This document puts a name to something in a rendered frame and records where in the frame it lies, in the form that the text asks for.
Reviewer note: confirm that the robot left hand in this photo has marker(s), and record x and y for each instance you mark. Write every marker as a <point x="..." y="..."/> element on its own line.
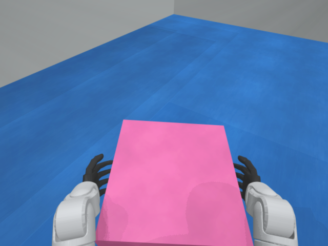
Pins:
<point x="93" y="175"/>

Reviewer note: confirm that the carton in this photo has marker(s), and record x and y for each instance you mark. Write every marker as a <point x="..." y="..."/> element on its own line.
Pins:
<point x="172" y="184"/>

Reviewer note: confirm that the robot right forearm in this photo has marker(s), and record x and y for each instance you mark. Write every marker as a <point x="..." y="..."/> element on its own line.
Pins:
<point x="274" y="221"/>

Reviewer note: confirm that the robot left forearm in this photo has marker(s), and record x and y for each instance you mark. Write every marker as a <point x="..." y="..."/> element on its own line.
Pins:
<point x="74" y="219"/>

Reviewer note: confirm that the robot right hand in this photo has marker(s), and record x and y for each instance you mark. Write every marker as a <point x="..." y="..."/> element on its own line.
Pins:
<point x="250" y="174"/>

